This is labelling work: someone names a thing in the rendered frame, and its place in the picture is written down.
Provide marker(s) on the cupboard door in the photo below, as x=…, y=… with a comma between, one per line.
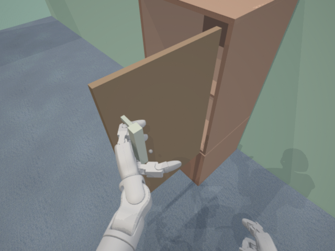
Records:
x=170, y=90

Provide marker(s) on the right robot hand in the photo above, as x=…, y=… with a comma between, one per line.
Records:
x=263, y=241

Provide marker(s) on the left robot forearm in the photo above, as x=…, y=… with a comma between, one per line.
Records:
x=126, y=226

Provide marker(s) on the left robot hand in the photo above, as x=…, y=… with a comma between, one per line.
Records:
x=127, y=163

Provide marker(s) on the handle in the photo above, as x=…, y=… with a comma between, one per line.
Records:
x=137, y=140

